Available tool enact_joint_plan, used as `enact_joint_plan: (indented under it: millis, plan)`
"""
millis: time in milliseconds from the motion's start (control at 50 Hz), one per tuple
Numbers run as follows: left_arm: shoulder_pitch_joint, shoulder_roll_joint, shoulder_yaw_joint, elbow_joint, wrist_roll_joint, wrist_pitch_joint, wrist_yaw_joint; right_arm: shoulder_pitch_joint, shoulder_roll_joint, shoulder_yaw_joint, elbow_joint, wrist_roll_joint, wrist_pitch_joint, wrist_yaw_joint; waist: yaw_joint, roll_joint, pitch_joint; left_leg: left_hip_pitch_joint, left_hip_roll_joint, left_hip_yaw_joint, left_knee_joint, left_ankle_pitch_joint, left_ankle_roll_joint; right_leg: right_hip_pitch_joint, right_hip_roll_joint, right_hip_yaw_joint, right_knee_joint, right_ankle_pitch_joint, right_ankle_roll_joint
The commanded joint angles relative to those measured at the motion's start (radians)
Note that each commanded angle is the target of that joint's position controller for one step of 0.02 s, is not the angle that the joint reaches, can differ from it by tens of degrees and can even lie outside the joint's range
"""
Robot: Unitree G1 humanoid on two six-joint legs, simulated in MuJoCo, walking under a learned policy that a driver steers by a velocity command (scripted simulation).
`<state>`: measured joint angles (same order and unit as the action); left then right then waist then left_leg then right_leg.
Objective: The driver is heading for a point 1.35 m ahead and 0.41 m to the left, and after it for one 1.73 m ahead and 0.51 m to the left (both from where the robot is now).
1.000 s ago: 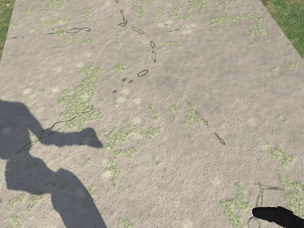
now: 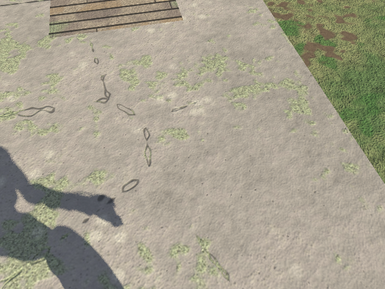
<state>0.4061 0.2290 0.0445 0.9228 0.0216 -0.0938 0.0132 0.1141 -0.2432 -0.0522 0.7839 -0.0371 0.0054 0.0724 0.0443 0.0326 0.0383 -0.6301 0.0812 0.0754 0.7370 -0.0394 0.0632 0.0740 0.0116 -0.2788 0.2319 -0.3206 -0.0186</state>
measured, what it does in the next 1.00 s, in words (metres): walks ahead, turning left: left foot, then right foot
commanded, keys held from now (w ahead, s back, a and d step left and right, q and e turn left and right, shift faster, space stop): w+q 0.58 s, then w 0.42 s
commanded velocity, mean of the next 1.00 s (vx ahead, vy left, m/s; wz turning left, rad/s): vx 0.50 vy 0.00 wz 0.45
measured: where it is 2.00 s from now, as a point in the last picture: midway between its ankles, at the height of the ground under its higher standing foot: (120, 158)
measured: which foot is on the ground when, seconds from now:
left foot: up 0.00-0.08, down 0.10-0.64, up 0.66-1.00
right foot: down 0.00-0.12, up 0.14-0.62, down 0.64-1.00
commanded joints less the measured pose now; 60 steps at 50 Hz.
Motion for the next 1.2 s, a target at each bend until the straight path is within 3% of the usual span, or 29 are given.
enact_joint_plan:
  millis: [20, 60, 80, 100, 120, 140, 160, 200, 260, 360, 520, 580, 620, 640, 660, 680, 700, 720, 740, 760, 800, 860, 980, 1040, 1100, 1140, 1160, 1180, 1200]
  plan:
    - [0.007, 0.158, 0.033, -0.036, 0.002, 0.000, 0.009, -0.089, -0.044, -0.002, -0.095, -0.005, -0.013, 0.004, -0.012, -0.101, 0.065, 0.027, -0.038, 0.058, -0.082, -0.072, 0.047, -0.002, -0.295, 0.044, 0.004, 0.686, -0.102]
    - [-0.001, 0.191, 0.041, -0.033, 0.004, 0.014, 0.013, -0.025, -0.064, -0.013, -0.085, -0.006, -0.012, -0.007, -0.047, -0.128, 0.006, 0.133, -0.108, 0.099, -0.095, -0.189, 0.090, 0.043, -0.296, 0.016, 0.168, 1.002, -0.090]
    - [-0.006, 0.208, 0.045, -0.034, 0.005, 0.026, 0.013, 0.063, -0.081, -0.024, -0.064, -0.005, -0.017, -0.015, -0.086, -0.129, -0.050, 0.228, -0.149, 0.104, -0.118, -0.236, 0.115, 0.043, -0.294, 0.011, 0.320, 1.071, -0.088]
    - [-0.019, 0.215, 0.046, -0.042, 0.001, 0.035, 0.010, 0.208, -0.106, -0.041, -0.019, -0.011, -0.028, -0.027, -0.154, -0.092, -0.135, 0.425, -0.181, 0.085, -0.202, -0.202, 0.145, -0.037, -0.275, -0.004, 0.545, 0.968, -0.066]
    - [-0.013, 0.173, 0.034, -0.074, 0.003, 0.034, 0.007, 0.343, -0.204, -0.073, 0.014, -0.021, -0.033, -0.044, -0.200, 0.013, -0.236, 0.675, -0.014, -0.157, -0.248, -0.301, 0.196, -0.261, -0.238, -0.003, 0.848, 0.604, -0.032]
    - [-0.013, 0.087, 0.022, -0.153, -0.012, 0.024, -0.012, 0.277, -0.317, -0.100, -0.009, 0.004, -0.023, -0.049, -0.119, 0.259, -0.304, 0.936, 0.241, -0.746, -0.395, -0.287, 0.354, -0.709, 0.009, 0.099, 1.217, -0.204, 0.036]
    - [-0.137, 0.155, 0.027, -0.181, 0.001, 0.011, -0.015, 0.293, -0.302, -0.098, -0.022, 0.025, -0.012, -0.051, -0.172, 0.058, -0.282, 0.916, 0.254, -0.766, -0.468, -0.198, 0.347, -0.823, -0.025, 0.295, 1.247, -0.156, 0.029]
    - [-0.147, 0.125, 0.016, -0.177, -0.013, -0.008, -0.015, 0.217, -0.195, -0.068, -0.003, 0.029, -0.018, -0.064, -0.089, -0.057, -0.073, 0.661, 0.195, -0.519, -0.468, 0.030, 0.280, -0.785, -0.112, 0.306, 1.089, -0.012, 0.015]
    - [-0.103, 0.116, 0.016, -0.166, 0.028, 0.041, -0.018, 0.153, -0.140, -0.046, -0.015, 0.038, -0.045, -0.066, -0.017, -0.039, -0.059, 0.491, 0.085, -0.368, -0.498, 0.181, 0.232, -0.635, -0.135, 0.312, 0.949, -0.002, 0.040]
    - [-0.242, 0.100, 0.010, -0.221, 0.026, 0.069, -0.028, 0.241, -0.179, -0.054, 0.001, 0.037, -0.062, -0.061, -0.050, -0.005, -0.012, 0.470, 0.033, -0.344, -0.545, 0.130, 0.212, -0.725, -0.127, 0.284, 0.746, 0.141, 0.078]
    - [-0.481, 0.103, -0.005, -0.308, 0.011, 0.049, -0.041, 0.364, -0.193, -0.057, 0.010, 0.026, -0.057, -0.073, -0.144, 0.035, 0.002, 0.627, 0.036, -0.405, -0.453, 0.231, 0.173, -0.757, -0.055, 0.289, 0.438, 0.281, 0.068]
    - [-0.440, 0.129, -0.001, -0.314, 0.005, 0.036, -0.037, 0.326, -0.214, -0.062, -0.008, 0.021, -0.057, -0.083, -0.105, 0.055, -0.004, 0.613, 0.051, -0.448, -0.393, 0.288, 0.134, -0.612, -0.028, 0.306, 0.337, 0.225, 0.038]
    - [-0.264, 0.162, 0.015, -0.260, 0.005, 0.025, -0.023, 0.277, -0.222, -0.061, -0.016, 0.021, -0.064, -0.080, -0.025, 0.049, -0.067, 0.562, 0.025, -0.425, -0.259, 0.437, 0.092, -0.357, 0.018, 0.272, 0.275, 0.172, 0.000]
    - [-0.138, 0.189, 0.027, -0.228, 0.015, 0.012, -0.012, 0.278, -0.202, -0.053, -0.009, 0.028, -0.071, -0.072, 0.039, -0.005, -0.140, 0.512, -0.038, -0.366, -0.069, 0.419, 0.068, -0.174, -0.019, 0.295, 0.221, 0.190, -0.031]
    - [0.024, 0.256, 0.040, -0.222, 0.038, 0.006, 0.005, 0.299, -0.122, -0.029, -0.035, 0.034, -0.079, -0.068, 0.089, -0.117, -0.294, 0.393, -0.095, -0.291, 0.219, 0.129, 0.046, 0.041, -0.257, 0.550, 0.191, -0.026, -0.085]
    - [0.001, 0.345, 0.062, -0.208, 0.042, 0.019, 0.002, 0.437, -0.071, -0.021, -0.052, 0.054, -0.075, -0.066, -0.010, -0.379, -0.341, 0.105, -0.252, -0.201, 0.438, -0.497, 0.013, 0.182, -0.446, 1.043, 0.040, -0.076, -0.206]
    - [-0.066, 0.242, 0.048, -0.216, 0.017, 0.029, -0.009, 0.408, -0.142, -0.025, -0.008, 0.018, -0.061, -0.076, -0.026, -0.177, -0.209, 0.020, -0.163, -0.233, 0.516, -0.439, 0.025, 0.067, -0.418, 1.043, 0.025, -0.195, -0.202]
    - [-0.130, 0.166, 0.030, -0.224, 0.007, 0.029, -0.015, 0.327, -0.147, -0.026, -0.013, 0.013, -0.059, -0.067, -0.029, -0.076, -0.098, 0.032, -0.134, -0.226, 0.493, -0.347, 0.020, -0.059, -0.367, 0.873, 0.016, -0.151, -0.186]
    - [-0.157, 0.133, 0.020, -0.215, 0.011, 0.026, -0.019, 0.278, -0.132, -0.021, -0.023, 0.013, -0.059, -0.060, -0.035, -0.052, -0.052, 0.049, -0.108, -0.216, 0.449, -0.303, 0.014, -0.132, -0.315, 0.743, 0.001, -0.017, -0.167]
    - [-0.152, 0.124, 0.016, -0.200, 0.010, 0.020, -0.017, 0.253, -0.126, -0.019, -0.030, 0.006, -0.054, -0.053, -0.042, -0.091, -0.034, 0.064, -0.088, -0.206, 0.410, -0.291, 0.008, -0.169, -0.273, 0.649, -0.009, 0.093, -0.153]
    - [-0.120, 0.126, 0.015, -0.167, 0.001, 0.002, -0.021, 0.262, -0.115, -0.014, -0.024, -0.002, -0.039, -0.042, -0.056, -0.141, -0.043, 0.104, -0.086, -0.190, 0.376, -0.279, -0.007, -0.198, -0.234, 0.548, -0.022, 0.268, -0.148]
    - [-0.075, 0.143, 0.020, -0.133, -0.011, -0.017, -0.028, 0.201, -0.105, -0.007, -0.041, -0.007, -0.033, -0.034, -0.059, -0.130, -0.035, 0.037, -0.073, -0.170, 0.325, -0.232, -0.023, -0.177, -0.234, 0.479, -0.057, 0.355, -0.174]
    - [-0.005, 0.144, 0.020, -0.077, -0.015, -0.007, -0.032, -0.048, -0.056, 0.030, -0.109, -0.001, -0.043, -0.020, -0.008, -0.124, 0.014, 0.039, -0.019, -0.051, 0.001, -0.042, -0.054, -0.179, -0.184, 0.347, -0.100, 0.417, -0.162]
    - [0.041, 0.168, 0.025, -0.049, -0.012, -0.002, -0.031, -0.107, -0.066, 0.034, -0.123, 0.006, -0.047, -0.024, 0.010, -0.126, 0.017, 0.100, -0.037, -0.020, -0.106, -0.041, -0.036, -0.141, -0.208, 0.339, -0.067, 0.475, -0.151]
    - [0.045, 0.184, 0.028, -0.029, -0.008, 0.009, -0.025, -0.099, -0.087, 0.027, -0.125, 0.003, -0.053, -0.035, -0.009, -0.126, 0.018, 0.164, -0.059, -0.010, -0.171, -0.112, 0.003, -0.083, -0.245, 0.346, 0.002, 0.584, -0.139]
    - [0.033, 0.185, 0.026, -0.019, -0.013, 0.018, -0.022, 0.075, -0.107, 0.012, -0.064, -0.009, -0.066, -0.048, -0.093, -0.085, -0.066, 0.400, -0.110, 0.010, -0.279, -0.114, 0.042, -0.091, -0.203, 0.291, 0.231, 0.777, -0.109]
    - [0.029, 0.159, 0.016, -0.031, -0.015, 0.018, -0.020, 0.240, -0.155, -0.007, -0.014, -0.025, -0.076, -0.059, -0.156, -0.038, -0.172, 0.635, -0.034, -0.077, -0.285, -0.141, 0.080, -0.213, -0.158, 0.257, 0.440, 0.656, -0.087]
    - [0.057, 0.071, -0.008, -0.086, -0.033, 0.015, -0.025, 0.362, -0.258, -0.032, -0.005, -0.042, -0.079, -0.072, -0.173, 0.153, -0.301, 0.897, 0.260, -0.477, -0.349, -0.278, 0.163, -0.504, -0.042, 0.187, 0.787, 0.211, -0.043]
    - [0.081, 0.125, 0.012, -0.077, -0.016, 0.022, -0.020, 0.359, -0.275, -0.043, 0.009, 0.004, -0.063, -0.070, -0.151, 0.217, -0.323, 0.902, 0.344, -0.754, -0.467, -0.271, 0.227, -0.672, 0.043, 0.266, 0.958, -0.200, -0.046]
Keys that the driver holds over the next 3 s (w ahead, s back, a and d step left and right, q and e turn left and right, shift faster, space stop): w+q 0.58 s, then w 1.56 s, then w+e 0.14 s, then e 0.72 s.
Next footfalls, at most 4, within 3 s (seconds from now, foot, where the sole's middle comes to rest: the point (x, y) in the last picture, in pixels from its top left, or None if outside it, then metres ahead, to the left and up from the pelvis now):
0.10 left None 0.21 0.10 -0.77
0.64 right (208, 264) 0.56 0.01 -0.77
1.16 left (128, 227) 0.69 0.31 -0.77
1.70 right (146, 152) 1.04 0.29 -0.77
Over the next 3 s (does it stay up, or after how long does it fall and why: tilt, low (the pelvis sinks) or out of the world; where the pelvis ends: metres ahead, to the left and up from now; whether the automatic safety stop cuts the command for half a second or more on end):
stays up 1.27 0.50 0.00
